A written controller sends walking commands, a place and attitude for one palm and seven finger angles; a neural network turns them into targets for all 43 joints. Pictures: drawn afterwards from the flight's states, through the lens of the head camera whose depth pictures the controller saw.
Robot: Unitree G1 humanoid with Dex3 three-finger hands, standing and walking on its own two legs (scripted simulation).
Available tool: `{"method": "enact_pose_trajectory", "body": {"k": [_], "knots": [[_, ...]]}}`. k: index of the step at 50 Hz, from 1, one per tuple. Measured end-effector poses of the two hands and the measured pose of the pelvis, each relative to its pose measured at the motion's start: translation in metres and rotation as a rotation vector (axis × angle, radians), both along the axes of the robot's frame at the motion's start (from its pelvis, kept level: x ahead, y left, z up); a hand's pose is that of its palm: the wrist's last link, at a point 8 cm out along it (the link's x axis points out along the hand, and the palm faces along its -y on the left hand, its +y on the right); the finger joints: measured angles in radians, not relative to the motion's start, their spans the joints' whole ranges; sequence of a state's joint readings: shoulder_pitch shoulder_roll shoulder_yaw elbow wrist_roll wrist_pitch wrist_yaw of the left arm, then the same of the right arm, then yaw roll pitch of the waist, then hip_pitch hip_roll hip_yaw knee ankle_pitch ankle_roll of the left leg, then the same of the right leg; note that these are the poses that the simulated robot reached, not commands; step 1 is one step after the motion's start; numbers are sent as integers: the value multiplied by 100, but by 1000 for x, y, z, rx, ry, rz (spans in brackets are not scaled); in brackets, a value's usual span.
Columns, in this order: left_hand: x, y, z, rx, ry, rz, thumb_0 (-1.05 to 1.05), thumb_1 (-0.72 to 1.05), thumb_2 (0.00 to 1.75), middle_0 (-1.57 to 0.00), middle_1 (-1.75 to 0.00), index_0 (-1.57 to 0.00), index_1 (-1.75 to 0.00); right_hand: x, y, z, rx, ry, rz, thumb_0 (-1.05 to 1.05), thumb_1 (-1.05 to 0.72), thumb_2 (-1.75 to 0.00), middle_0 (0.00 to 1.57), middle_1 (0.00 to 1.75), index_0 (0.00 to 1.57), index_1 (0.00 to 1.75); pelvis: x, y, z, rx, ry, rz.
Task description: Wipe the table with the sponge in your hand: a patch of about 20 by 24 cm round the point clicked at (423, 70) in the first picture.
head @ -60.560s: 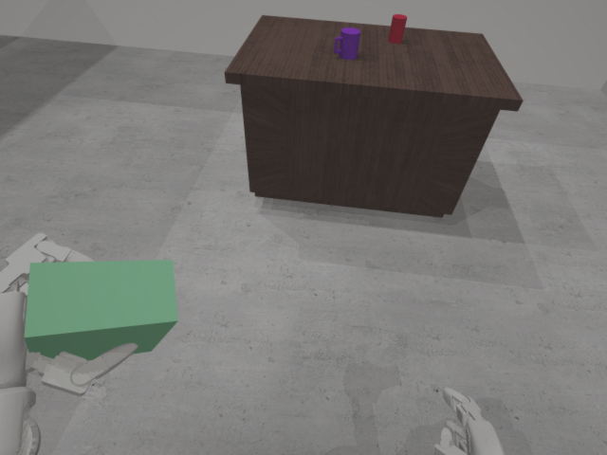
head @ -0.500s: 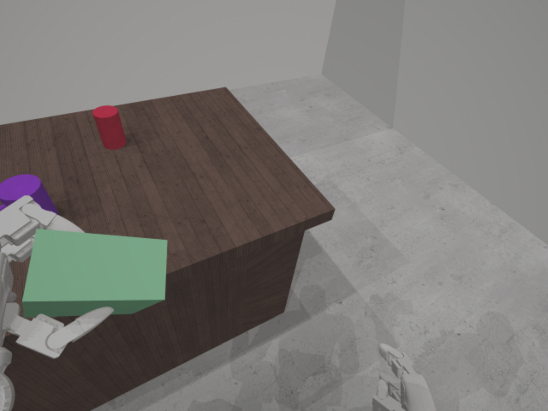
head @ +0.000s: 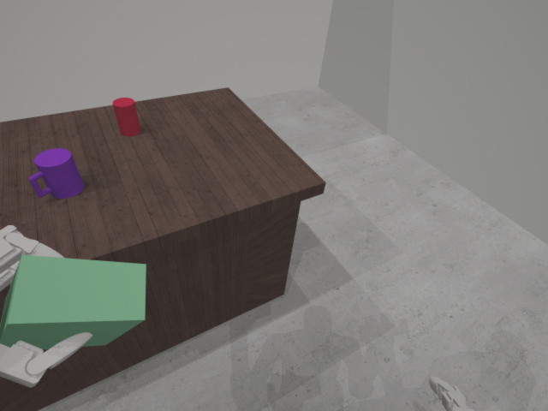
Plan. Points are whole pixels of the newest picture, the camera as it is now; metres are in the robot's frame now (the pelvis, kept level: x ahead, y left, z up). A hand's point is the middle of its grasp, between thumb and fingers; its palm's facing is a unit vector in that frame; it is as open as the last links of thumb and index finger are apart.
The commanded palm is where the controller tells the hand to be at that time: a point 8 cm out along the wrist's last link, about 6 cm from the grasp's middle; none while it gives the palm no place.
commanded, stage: stop stepping back and stand still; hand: left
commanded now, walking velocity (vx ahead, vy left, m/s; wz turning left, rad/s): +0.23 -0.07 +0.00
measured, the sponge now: (89, 307) +0.20 +0.22 +0.13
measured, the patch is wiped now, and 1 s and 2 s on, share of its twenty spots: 1.00 1.00 1.00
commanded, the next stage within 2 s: stand and wait in 0.64 s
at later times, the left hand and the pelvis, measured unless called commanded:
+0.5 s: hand out of the picture +0.12 +0.28 +0.17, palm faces +0.46 -0.83 -0.32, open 10.3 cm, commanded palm +0.08 +0.30 +0.19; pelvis -0.07 +0.01 +0.01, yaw +3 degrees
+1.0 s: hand (28, 347) +0.14 +0.24 +0.17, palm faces +0.44 -0.82 -0.37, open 10.3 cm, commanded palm +0.10 +0.27 +0.19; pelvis -0.05 -0.02 +0.01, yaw +3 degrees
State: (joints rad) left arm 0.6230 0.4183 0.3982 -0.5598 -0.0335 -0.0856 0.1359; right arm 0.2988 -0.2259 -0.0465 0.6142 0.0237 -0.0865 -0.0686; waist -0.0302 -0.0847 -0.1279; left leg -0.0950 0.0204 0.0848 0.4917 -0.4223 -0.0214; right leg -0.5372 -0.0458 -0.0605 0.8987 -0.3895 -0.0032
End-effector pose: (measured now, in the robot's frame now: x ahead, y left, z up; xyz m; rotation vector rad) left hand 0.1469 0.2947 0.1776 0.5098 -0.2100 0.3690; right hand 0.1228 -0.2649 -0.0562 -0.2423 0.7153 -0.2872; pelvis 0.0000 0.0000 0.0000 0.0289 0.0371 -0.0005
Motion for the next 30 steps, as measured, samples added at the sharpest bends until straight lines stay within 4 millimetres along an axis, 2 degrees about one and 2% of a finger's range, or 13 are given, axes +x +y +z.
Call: {"method": "enact_pose_trajectory", "body": {"k": [5, 8, 10, 14, 17, 20, 26, 30], "knots": [[-4, -5, 12, -43, -86, 2, -2, -54, 107, -70, -132, -74, -134, -15, 33, -25, 116, 21, 85, 1, -90, -90, 20, 30, 20, 30, -11, 1, 0, -27, -43, 61], [-7, -9, 9, -51, -109, -3, -2, -54, 107, -70, -132, -74, -134, -18, 44, -44, 144, 63, 144, 1, -90, -90, 20, 30, 21, 30, -25, -2, -10, -59, -73, 87], [-14, -10, 3, -66, -92, -19, -2, -54, 107, -70, -132, -74, -134, -21, 48, -47, 155, 79, 147, 1, -90, -90, 21, 30, 21, 30, -35, -1, -11, -74, -75, 88], [-40, -8, -10, -91, -41, -50, -2, -54, 107, -70, -132, -74, -134, -30, 49, -31, 144, 67, 129, 1, -90, -90, 21, 30, 21, 30, -48, 1, -7, -66, -50, 58], [-59, -1, -16, -93, -43, -51, -2, -54, 107, -70, -132, -74, -134, -35, 48, -19, 75, 32, 143, 1, -90, -90, 21, 30, 21, 30, -58, 5, -11, -78, -36, 62], [-70, 9, -18, -92, -44, -16, -2, -55, 107, -70, -132, -74, -134, -40, 47, -8, 34, -6, 143, 1, -90, -90, 21, 30, 21, 30, -66, 11, -8, -53, -49, 34], [-64, 24, 4, -107, -87, 44, -2, -55, 107, -70, -132, -74, -134, -52, 55, 4, 77, -18, 154, 1, -90, -90, 20, 30, 21, 30, -69, 15, 9, -62, -45, 60], [-55, 16, 9, -123, -84, 25, -2, -54, 107, -70, -132, -74, -134, -60, 58, 3, 100, 18, 149, 1, -90, -90, 20, 30, 21, 30, -73, 11, 15, -68, -39, 52]]}}
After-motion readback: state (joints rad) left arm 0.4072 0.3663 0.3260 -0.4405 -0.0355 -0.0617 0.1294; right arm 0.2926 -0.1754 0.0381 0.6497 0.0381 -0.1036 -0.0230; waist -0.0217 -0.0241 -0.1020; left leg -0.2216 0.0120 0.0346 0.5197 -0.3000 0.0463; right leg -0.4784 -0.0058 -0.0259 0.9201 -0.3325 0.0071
